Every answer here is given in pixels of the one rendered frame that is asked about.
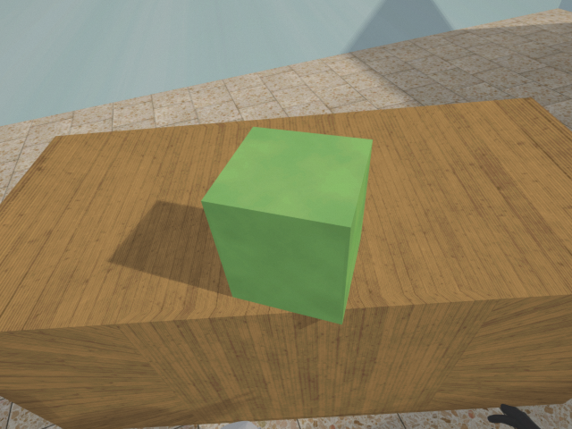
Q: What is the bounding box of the right robot hand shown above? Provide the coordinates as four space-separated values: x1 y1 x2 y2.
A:
487 404 541 429

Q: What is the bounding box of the carton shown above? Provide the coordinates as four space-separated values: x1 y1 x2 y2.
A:
201 127 373 324

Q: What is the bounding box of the pedestal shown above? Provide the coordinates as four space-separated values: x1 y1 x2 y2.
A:
0 97 572 429

